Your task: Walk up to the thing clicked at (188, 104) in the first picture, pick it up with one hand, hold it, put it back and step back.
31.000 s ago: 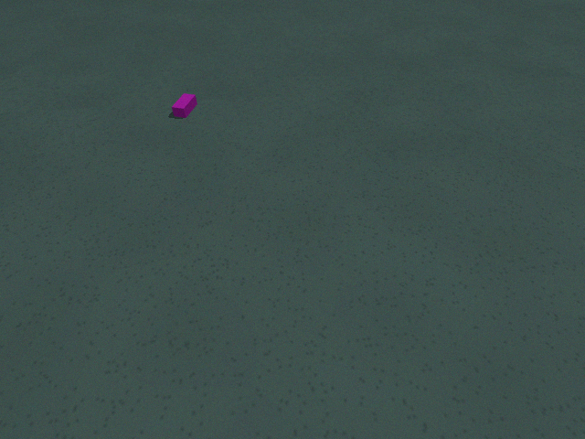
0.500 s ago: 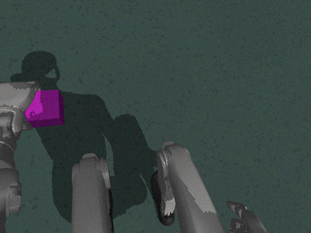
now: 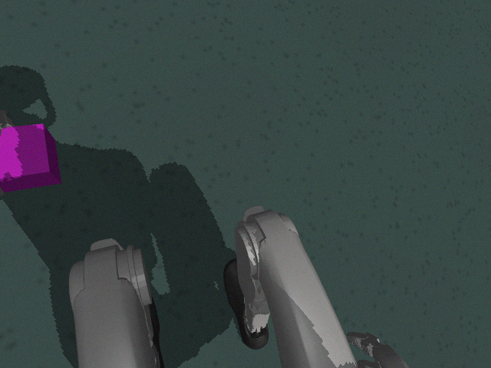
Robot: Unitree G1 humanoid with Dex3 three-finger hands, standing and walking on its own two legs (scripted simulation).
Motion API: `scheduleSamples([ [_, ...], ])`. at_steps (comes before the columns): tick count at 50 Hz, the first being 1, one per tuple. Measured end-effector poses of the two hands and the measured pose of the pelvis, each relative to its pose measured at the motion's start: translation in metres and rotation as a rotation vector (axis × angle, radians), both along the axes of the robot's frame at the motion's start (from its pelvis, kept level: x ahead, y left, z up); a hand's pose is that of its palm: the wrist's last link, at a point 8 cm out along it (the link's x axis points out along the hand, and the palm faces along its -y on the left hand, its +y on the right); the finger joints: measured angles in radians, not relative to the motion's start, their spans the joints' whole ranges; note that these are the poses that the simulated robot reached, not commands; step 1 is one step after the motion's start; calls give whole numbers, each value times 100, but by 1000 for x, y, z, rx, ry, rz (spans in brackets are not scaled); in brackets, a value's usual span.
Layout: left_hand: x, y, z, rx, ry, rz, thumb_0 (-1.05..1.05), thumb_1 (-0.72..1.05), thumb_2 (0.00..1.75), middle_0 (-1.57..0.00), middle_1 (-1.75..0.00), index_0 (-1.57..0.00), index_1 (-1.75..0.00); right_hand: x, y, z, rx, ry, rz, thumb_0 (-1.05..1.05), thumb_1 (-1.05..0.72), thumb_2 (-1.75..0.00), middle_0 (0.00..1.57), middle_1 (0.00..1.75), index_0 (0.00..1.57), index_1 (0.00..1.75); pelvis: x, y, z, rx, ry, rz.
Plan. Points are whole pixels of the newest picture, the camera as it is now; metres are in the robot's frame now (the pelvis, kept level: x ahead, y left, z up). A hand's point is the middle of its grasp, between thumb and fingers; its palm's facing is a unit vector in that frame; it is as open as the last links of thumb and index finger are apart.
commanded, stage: crouch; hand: left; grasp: from above
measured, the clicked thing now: out of the picture +0.47 +0.33 -0.21
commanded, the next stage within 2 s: lower in 0.16 s
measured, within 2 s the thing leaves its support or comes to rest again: rests again in 1.16 s
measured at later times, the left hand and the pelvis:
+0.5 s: hand out of the picture +0.47 +0.32 -0.22, palm faces -0.50 -0.07 -0.86, open 11.0 cm; pelvis +0.00 +0.00 -0.03, yaw -2 degrees
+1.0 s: hand (10, 168) +0.47 +0.32 -0.27, palm faces -0.49 -0.07 -0.87, open 11.0 cm; pelvis +0.00 +0.00 -0.05, yaw -4 degrees
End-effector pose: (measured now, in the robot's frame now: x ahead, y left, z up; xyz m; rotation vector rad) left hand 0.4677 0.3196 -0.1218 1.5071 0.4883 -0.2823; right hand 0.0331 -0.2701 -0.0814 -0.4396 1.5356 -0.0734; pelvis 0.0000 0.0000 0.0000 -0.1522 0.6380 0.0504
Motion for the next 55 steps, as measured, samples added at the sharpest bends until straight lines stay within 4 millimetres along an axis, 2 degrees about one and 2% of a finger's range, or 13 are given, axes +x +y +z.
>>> scheduleSamples([
  [6, 3, 3, -12, 8, 7, 0, 0, -11, 53, -59, -62, -63, -58, -1, 3, -9, 5, 10, 7, 0, -91, -89, 20, 30, 20, 30, 0, 0, -9, -6, -8, -4],
  [18, 8, 7, -26, 5, 20, -2, 0, -12, 54, -60, -61, -64, -58, 8, 3, -16, 6, 11, 40, 0, -91, -89, 20, 30, 20, 30, 2, 0, -18, -16, -15, -9],
  [28, 10, 5, -53, -32, 26, -13, 0, -12, 54, -60, -61, -64, -58, 10, -1, -22, -19, 23, 80, 0, -91, -89, 20, 30, 20, 30, 1, 1, -33, -33, -43, -22],
  [40, 10, 3, -77, -27, 0, -16, 0, -12, 54, -60, -61, -63, -58, 8, 5, -31, -27, 15, 96, 0, -90, -89, 20, 30, 20, 30, 1, 2, -47, -45, -66, -34],
  [55, 15, -2, -103, -21, 13, 4, 0, -10, 53, -58, -62, -61, -59, 4, 9, -28, -28, 24, 129, 0, -90, -89, 20, 30, 20, 30, 3, 2, -52, -61, -80, -47],
])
